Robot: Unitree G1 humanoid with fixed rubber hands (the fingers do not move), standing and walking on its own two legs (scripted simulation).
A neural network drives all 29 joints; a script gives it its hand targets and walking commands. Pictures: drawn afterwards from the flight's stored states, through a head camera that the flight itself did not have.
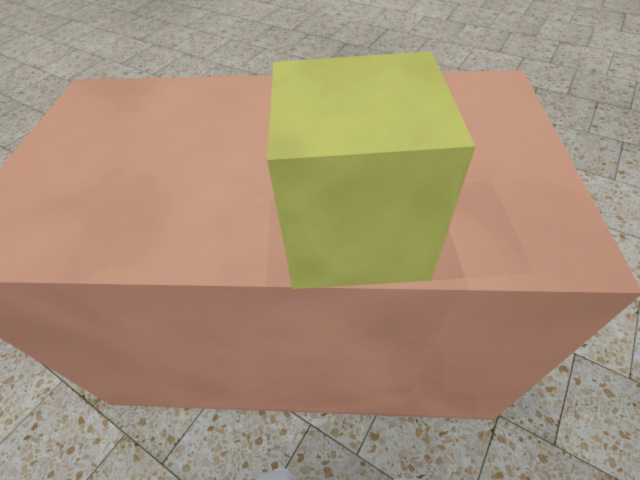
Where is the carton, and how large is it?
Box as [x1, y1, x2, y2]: [267, 51, 475, 288]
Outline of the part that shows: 431,51 273,62 267,161 292,288 431,279 475,146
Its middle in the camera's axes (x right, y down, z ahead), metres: +0.05 -0.09 +0.55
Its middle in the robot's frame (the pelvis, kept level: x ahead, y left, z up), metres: +0.50 -0.03 +0.09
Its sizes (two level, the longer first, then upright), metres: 0.210 0.200 0.250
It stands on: a pedestal, 0.70 m high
